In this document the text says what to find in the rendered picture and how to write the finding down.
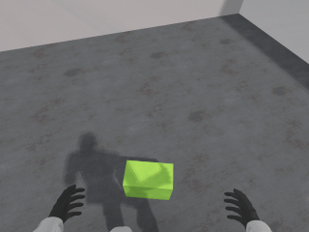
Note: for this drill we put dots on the left robot hand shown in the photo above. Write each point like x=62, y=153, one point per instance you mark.
x=62, y=205

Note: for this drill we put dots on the robot left forearm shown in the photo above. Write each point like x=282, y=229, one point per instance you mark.
x=50, y=224

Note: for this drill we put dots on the right robot hand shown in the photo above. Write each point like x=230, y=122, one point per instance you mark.
x=245, y=208

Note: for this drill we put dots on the carton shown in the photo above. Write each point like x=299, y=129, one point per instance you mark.
x=146, y=179

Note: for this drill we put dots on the robot right forearm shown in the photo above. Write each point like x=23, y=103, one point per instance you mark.
x=257, y=226

